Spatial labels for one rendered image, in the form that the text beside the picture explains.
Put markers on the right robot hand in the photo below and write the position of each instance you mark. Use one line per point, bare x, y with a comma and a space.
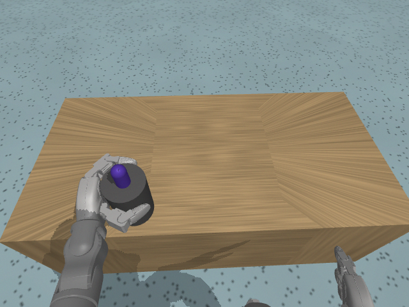
352, 289

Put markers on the bottle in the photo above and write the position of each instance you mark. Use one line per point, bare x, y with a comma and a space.
125, 187

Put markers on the left robot hand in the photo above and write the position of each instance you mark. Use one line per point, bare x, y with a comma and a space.
91, 204

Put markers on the left robot arm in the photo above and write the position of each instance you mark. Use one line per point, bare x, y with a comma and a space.
80, 282

